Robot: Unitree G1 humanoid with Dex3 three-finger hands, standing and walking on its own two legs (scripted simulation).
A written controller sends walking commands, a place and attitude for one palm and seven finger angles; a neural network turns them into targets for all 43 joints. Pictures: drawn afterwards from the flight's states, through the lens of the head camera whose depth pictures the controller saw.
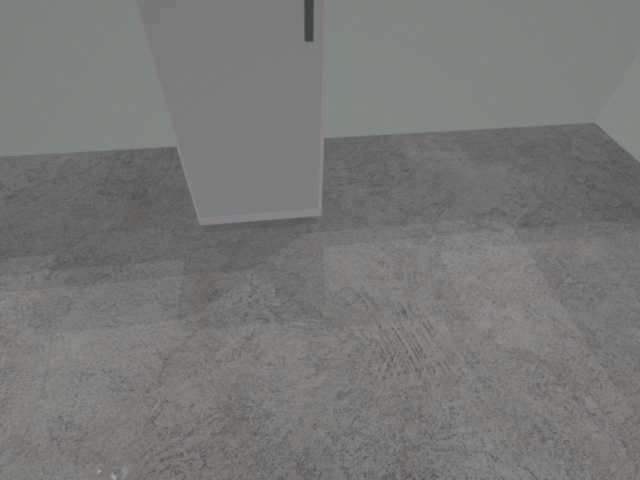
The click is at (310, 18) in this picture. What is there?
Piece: fridge door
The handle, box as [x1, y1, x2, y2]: [304, 0, 313, 41]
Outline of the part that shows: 304,0 305,41 312,41 313,0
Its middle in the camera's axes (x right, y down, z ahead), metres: -0.03 -0.74 +0.95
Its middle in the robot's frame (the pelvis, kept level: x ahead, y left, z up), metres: +1.23 +0.11 +0.27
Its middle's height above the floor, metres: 1.04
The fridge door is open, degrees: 0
